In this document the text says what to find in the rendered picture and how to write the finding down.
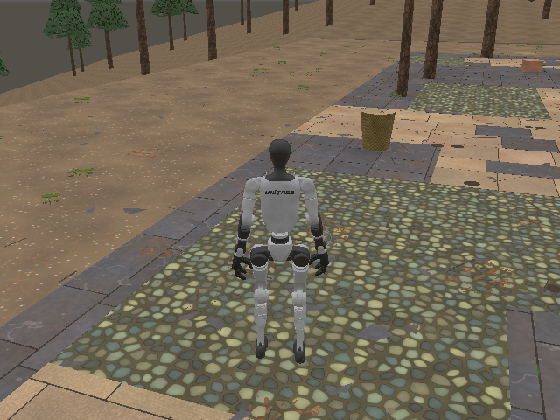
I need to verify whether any right robot hand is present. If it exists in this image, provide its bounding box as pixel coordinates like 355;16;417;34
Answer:
309;251;329;276

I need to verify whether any right robot forearm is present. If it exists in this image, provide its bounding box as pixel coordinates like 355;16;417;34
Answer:
310;212;327;254

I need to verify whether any left robot hand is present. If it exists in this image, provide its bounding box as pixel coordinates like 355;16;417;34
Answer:
232;255;253;280

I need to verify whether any robot left upper arm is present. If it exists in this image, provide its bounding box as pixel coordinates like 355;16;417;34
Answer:
241;177;262;227

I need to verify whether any robot right upper arm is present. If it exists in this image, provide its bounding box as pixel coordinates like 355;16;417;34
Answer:
298;177;319;225

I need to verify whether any humanoid robot head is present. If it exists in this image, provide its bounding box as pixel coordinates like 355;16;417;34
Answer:
265;139;295;181

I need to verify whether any robot right foot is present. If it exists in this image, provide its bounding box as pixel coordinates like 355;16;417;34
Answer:
293;341;305;364

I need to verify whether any left robot forearm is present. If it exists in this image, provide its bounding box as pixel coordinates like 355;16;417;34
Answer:
234;214;250;257

